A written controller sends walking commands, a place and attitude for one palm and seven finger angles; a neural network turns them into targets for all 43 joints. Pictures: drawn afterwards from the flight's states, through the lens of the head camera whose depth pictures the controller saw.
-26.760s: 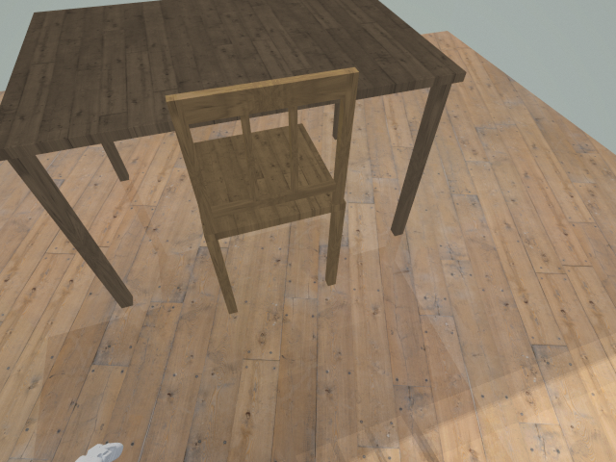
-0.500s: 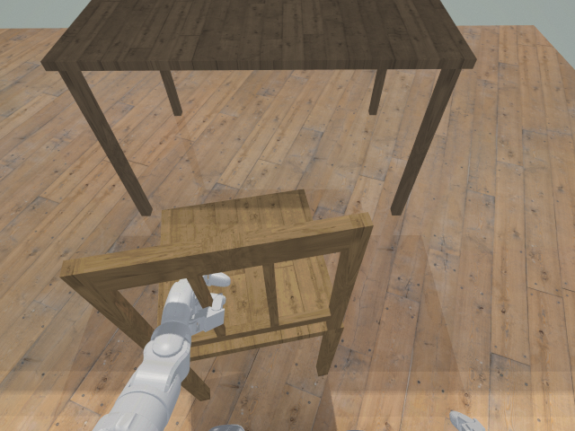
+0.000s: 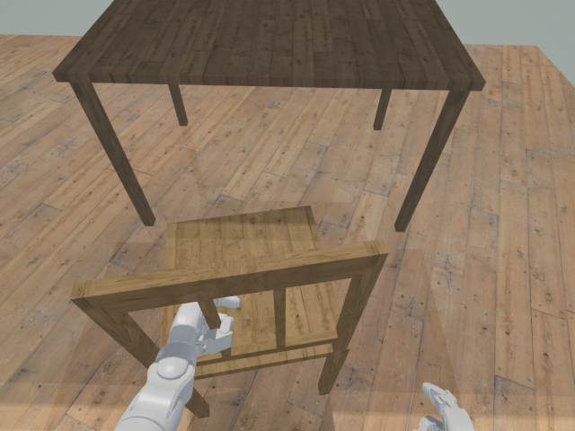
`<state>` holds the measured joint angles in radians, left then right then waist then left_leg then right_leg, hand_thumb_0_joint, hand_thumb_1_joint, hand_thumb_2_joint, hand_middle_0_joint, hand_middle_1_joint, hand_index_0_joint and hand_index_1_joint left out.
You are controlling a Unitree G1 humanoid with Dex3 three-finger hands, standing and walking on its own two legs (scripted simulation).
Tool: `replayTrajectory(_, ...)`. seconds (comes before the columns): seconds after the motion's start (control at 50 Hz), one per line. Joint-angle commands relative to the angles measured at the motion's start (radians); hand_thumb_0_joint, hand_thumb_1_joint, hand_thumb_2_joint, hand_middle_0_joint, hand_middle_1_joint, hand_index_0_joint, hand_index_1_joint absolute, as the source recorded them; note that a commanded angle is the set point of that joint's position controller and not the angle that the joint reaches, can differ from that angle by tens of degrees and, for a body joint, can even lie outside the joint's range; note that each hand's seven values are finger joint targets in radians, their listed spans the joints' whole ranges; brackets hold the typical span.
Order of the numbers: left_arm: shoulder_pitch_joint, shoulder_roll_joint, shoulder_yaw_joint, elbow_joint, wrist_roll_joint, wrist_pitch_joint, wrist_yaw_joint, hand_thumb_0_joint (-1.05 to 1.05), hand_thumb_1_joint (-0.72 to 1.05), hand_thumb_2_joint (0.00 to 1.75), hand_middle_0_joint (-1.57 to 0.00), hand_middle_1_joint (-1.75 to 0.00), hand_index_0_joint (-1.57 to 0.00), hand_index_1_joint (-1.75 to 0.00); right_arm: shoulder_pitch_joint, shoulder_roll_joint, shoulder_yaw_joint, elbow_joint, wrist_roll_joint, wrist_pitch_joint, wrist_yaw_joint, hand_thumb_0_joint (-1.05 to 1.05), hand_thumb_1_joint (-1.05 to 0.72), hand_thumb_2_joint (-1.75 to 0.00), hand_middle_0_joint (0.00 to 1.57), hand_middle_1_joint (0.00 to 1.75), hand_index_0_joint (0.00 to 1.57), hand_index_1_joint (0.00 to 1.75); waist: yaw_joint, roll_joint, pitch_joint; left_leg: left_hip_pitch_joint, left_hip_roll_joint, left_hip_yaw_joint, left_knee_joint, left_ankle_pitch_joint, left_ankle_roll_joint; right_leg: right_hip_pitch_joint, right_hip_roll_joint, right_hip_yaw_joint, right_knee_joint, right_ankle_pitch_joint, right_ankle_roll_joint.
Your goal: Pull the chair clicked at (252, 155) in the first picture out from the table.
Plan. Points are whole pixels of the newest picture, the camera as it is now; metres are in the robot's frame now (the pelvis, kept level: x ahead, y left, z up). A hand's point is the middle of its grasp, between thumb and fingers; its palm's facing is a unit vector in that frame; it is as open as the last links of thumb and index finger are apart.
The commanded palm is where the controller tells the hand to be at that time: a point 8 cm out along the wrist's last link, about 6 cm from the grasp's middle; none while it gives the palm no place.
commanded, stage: stop walking, hand still on the chair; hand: left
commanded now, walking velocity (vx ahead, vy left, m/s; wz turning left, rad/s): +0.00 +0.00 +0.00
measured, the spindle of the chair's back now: (216, 327) +0.29 +0.14 -0.10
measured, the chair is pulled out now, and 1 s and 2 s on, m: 0.56 0.56 0.56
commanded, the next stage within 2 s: open the thumb and straighten the fingers in 0.08 s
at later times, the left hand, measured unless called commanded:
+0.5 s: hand (220, 329) +0.27 +0.13 -0.07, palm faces -0.04 -0.99 -0.12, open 10.1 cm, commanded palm +0.25 +0.17 -0.05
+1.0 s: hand (213, 339) +0.26 +0.14 -0.08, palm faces -0.02 -0.99 -0.13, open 17.3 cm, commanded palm +0.24 +0.19 -0.06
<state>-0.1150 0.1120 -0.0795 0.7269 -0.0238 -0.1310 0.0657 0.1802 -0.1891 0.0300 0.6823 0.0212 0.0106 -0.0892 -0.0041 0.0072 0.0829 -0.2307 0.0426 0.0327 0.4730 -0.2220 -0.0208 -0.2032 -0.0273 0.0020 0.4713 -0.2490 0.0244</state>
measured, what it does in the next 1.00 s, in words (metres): stands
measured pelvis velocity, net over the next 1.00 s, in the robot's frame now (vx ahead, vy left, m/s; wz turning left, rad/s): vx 0.03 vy -0.01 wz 0.06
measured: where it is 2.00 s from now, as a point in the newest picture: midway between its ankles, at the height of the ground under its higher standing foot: outside the picture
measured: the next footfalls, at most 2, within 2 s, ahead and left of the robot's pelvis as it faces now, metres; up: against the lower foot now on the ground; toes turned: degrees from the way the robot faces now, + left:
none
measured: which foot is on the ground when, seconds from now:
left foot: down 0.00-1.00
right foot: down 0.00-1.00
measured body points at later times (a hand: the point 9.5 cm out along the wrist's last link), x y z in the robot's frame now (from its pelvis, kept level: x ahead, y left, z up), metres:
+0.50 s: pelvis +0.01 +0.00 -0.02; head +0.06 -0.01 +0.42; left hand +0.27 +0.18 -0.06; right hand +0.15 -0.27 -0.12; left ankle +0.02 +0.13 -0.74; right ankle +0.00 -0.13 -0.74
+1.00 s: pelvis +0.03 -0.01 -0.04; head +0.08 -0.02 +0.40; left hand +0.26 +0.19 -0.06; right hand +0.21 -0.25 -0.13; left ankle +0.02 +0.13 -0.74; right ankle +0.00 -0.13 -0.74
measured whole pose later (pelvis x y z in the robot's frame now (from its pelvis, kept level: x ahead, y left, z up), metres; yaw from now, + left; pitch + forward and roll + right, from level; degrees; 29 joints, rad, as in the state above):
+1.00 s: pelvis +0.03 -0.01 -0.04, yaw +4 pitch +10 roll +0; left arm 0.22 0.19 -0.06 0.13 -0.08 0.12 -0.01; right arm 0.22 -0.26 0.01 0.52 0.03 -0.05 -0.06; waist -0.05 0.04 -0.10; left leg -0.62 0.03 -0.04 0.88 -0.44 -0.03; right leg -0.56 -0.05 -0.05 0.87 -0.49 0.02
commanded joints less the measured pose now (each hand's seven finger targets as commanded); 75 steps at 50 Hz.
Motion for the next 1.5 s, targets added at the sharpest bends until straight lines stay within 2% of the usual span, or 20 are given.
replayTrajectory(0.0,-0.207,0.102,0.029,-0.176,0.010,-0.034,0.009,0.00,0.90,0.90,-0.50,-1.45,-0.50,-1.45,-0.028,-0.136,-0.053,-0.120,-0.001,-0.027,-0.015,0.00,-0.90,-0.90,0.20,0.30,0.20,0.30,-0.007,-0.030,-0.250,0.148,0.079,-0.068,-0.033,0.213,0.042,0.024,-0.075,0.048,-0.071,0.237,-0.041)
replayTrajectory(0.14,-0.181,0.111,0.034,-0.174,0.004,-0.031,0.013,0.00,0.90,0.90,-0.50,-1.45,-0.50,-1.45,-0.026,-0.140,-0.055,-0.119,0.004,-0.017,-0.019,0.00,-0.90,-0.90,0.20,0.30,0.20,0.30,-0.007,-0.020,-0.240,0.138,0.079,-0.073,-0.038,0.213,0.043,0.027,-0.079,0.040,-0.072,0.226,-0.041)
replayTrajectory(0.16,-0.192,0.162,0.078,-0.269,0.006,-0.042,0.019,0.00,0.90,0.90,-0.50,-1.45,-0.50,-1.45,-0.036,-0.141,-0.059,-0.131,0.002,-0.018,-0.018,0.00,-0.90,-0.90,0.20,0.30,0.20,0.30,-0.003,-0.013,-0.245,0.141,0.080,-0.073,-0.035,0.222,0.044,0.037,-0.080,0.044,-0.074,0.236,-0.042)
replayTrajectory(0.18,-0.045,0.071,0.026,-0.155,-0.056,-0.009,-0.013,0.00,0.78,0.84,-0.50,-1.45,-0.50,-1.45,-0.003,-0.195,-0.069,-0.117,0.039,-0.024,0.019,0.00,-0.90,-0.90,0.20,0.30,0.20,0.30,-0.075,-0.153,-0.229,-0.005,0.024,-0.032,-0.014,0.086,0.039,-0.034,-0.048,-0.055,-0.022,0.150,-0.027)
replayTrajectory(0.2,-0.108,0.115,0.054,-0.261,-0.058,-0.029,-0.031,0.00,0.66,0.78,-0.50,-1.45,-0.50,-1.45,-0.024,-0.200,-0.071,-0.134,0.040,-0.034,0.035,0.00,-0.90,-0.90,0.20,0.30,0.20,0.30,-0.055,-0.163,-0.241,-0.045,0.018,-0.024,0.004,0.042,0.043,-0.053,-0.045,-0.049,0.003,0.128,-0.027)
replayTrajectory(0.24,-0.070,0.181,0.089,-0.372,-0.051,-0.052,-0.043,0.00,0.42,0.67,-0.50,-1.45,-0.50,-1.45,-0.029,-0.197,-0.079,-0.162,0.039,-0.054,0.053,0.00,-0.90,-0.90,0.20,0.30,0.20,0.30,-0.044,-0.039,-0.271,-0.076,0.003,-0.020,0.034,-0.005,0.044,-0.074,-0.045,-0.039,0.032,0.078,-0.036)
replayTrajectory(0.28,-0.059,0.124,0.022,-0.452,-0.035,-0.054,-0.052,0.00,0.17,0.55,-0.50,-1.45,-0.50,-1.45,-0.031,-0.184,-0.077,-0.186,0.033,-0.076,0.064,0.00,-0.90,-0.90,0.20,0.30,0.20,0.30,-0.055,0.041,-0.291,-0.070,-0.005,-0.014,0.074,0.009,0.044,-0.133,-0.033,-0.047,0.066,0.070,-0.039)
replayTrajectory(0.36,-0.019,0.139,0.050,-0.468,-0.042,0.019,-0.037,0.00,-0.31,0.32,-0.50,-1.45,-0.50,-1.45,-0.017,-0.196,-0.081,-0.206,0.029,-0.089,0.068,0.00,-0.90,-0.90,0.20,0.30,0.20,0.30,-0.052,0.008,-0.311,-0.127,-0.010,-0.024,0.129,-0.008,0.045,-0.183,-0.020,-0.053,0.113,0.065,-0.034)
replayTrajectory(0.4,-0.014,0.174,0.093,-0.491,-0.042,0.050,-0.031,0.00,-0.55,0.20,-0.45,-1.30,-0.45,-1.30,-0.010,-0.203,-0.084,-0.214,0.025,-0.090,0.062,0.00,-0.90,-0.90,0.20,0.30,0.20,0.30,-0.048,0.008,-0.339,-0.143,-0.012,-0.024,0.154,0.023,0.043,-0.193,-0.017,-0.055,0.148,0.099,-0.033)
replayTrajectory(0.5,0.054,0.121,0.050,-0.605,-0.054,0.098,-0.041,0.00,-0.55,0.20,-0.32,-0.94,-0.32,-0.94,-0.002,-0.202,-0.085,-0.248,0.022,-0.104,0.050,0.00,-0.90,-0.90,0.20,0.30,0.20,0.30,-0.051,-0.010,-0.408,-0.137,-0.010,-0.031,0.208,0.100,0.043,-0.215,-0.012,-0.067,0.205,0.159,-0.031)
replayTrajectory(0.58,0.109,0.114,0.041,-0.643,-0.059,0.131,-0.050,0.00,-0.55,0.20,-0.22,-0.65,-0.22,-0.65,0.005,-0.203,-0.081,-0.259,0.019,-0.112,0.040,0.00,-0.90,-0.90,0.20,0.30,0.20,0.30,-0.060,-0.051,-0.395,-0.161,-0.012,-0.033,0.245,0.140,0.045,-0.229,-0.013,-0.071,0.230,0.215,-0.025)
replayTrajectory(0.68,0.150,0.173,0.101,-0.653,-0.049,0.167,-0.053,0.00,-0.55,0.20,-0.10,-0.29,-0.10,-0.29,0.016,-0.206,-0.079,-0.267,0.014,-0.106,0.030,0.00,-0.90,-0.90,0.20,0.30,0.20,0.30,-0.057,-0.065,-0.379,-0.193,-0.017,-0.035,0.279,0.137,0.044,-0.257,-0.011,-0.071,0.255,0.218,-0.023)
replayTrajectory(0.76,0.186,0.145,0.060,-0.754,-0.050,0.173,-0.064,0.00,-0.55,0.20,0.00,0.00,0.00,0.00,0.011,-0.195,-0.075,-0.295,0.014,-0.107,0.029,0.00,-0.90,-0.90,0.20,0.30,0.20,0.30,-0.060,-0.037,-0.416,-0.180,-0.019,-0.035,0.302,0.174,0.046,-0.246,-0.017,-0.071,0.273,0.258,-0.023)
replayTrajectory(0.98,0.225,0.158,0.055,-0.826,-0.057,0.199,-0.073,0.00,-0.55,0.20,0.00,0.00,0.00,0.00,0.018,-0.198,-0.070,-0.312,0.014,-0.109,0.014,0.00,-0.90,-0.90,0.20,0.30,0.20,0.30,-0.072,-0.020,-0.401,-0.215,-0.029,-0.046,0.336,0.147,0.048,-0.282,-0.016,-0.074,0.289,0.236,-0.021)
replayTrajectory(1.02,0.364,0.216,0.132,-0.778,-0.055,0.210,-0.078,0.00,-0.55,0.20,0.00,0.00,0.00,0.00,0.009,-0.199,-0.076,-0.315,0.013,-0.099,0.013,0.00,-0.90,-0.90,0.20,0.30,0.20,0.30,-0.036,-0.037,-0.396,-0.248,-0.029,-0.041,0.332,0.143,0.045,-0.254,-0.016,-0.075,0.293,0.241,-0.028)
replayTrajectory(1.06,0.398,0.173,0.081,-0.849,-0.056,0.207,-0.085,0.00,-0.55,0.20,0.00,0.00,0.00,0.00,0.001,-0.187,-0.074,-0.340,0.017,-0.101,0.017,0.00,-0.90,-0.90,0.20,0.30,0.20,0.30,-0.041,-0.003,-0.403,-0.242,-0.031,-0.034,0.336,0.142,0.045,-0.260,-0.020,-0.073,0.297,0.239,-0.024)
replayTrajectory(1.22,0.451,0.188,0.065,-0.972,-0.052,0.188,-0.069,0.00,-0.55,0.20,0.00,0.00,0.00,0.00,0.004,-0.187,-0.078,-0.349,0.015,-0.120,0.002,0.00,-0.90,-0.90,0.20,0.30,0.20,0.30,-0.066,-0.014,-0.350,-0.275,-0.028,-0.059,0.349,0.062,0.050,-0.337,-0.011,-0.083,0.299,0.103,-0.025)
replayTrajectory(1.3,0.546,0.151,0.020,-1.034,-0.040,0.180,-0.062,0.00,-0.55,0.20,0.00,0.00,0.00,0.00,-0.001,-0.176,-0.076,-0.361,0.015,-0.134,0.001,0.00,-0.90,-0.90,0.20,0.30,0.20,0.30,-0.057,0.021,-0.369,-0.267,-0.029,-0.067,0.354,0.067,0.047,-0.356,-0.011,-0.090,0.320,0.078,-0.028)
replayTrajectory(1.4,0.633,0.149,0.016,-1.045,-0.028,0.203,-0.052,0.00,-0.55,0.20,0.00,0.00,0.00,0.00,-0.015,-0.167,-0.076,-0.375,0.016,-0.125,-0.001,0.00,-0.90,-0.90,0.20,0.30,0.20,0.30,-0.052,-0.026,-0.343,-0.318,-0.034,-0.069,0.363,0.000,0.048,-0.378,-0.009,-0.090,0.324,0.016,-0.026)
replayTrajectory(1.48,0.684,0.145,0.005,-1.095,-0.020,0.210,-0.044,0.00,-0.55,0.20,0.00,0.00,0.00,0.00,-0.024,-0.157,-0.075,-0.392,0.016,-0.118,-0.003,0.00,-0.90,-0.90,0.20,0.30,0.20,0.30,-0.047,-0.004,-0.342,-0.322,-0.034,-0.069,0.374,-0.005,0.049,-0.389,-0.010,-0.089,0.333,0.005,-0.029)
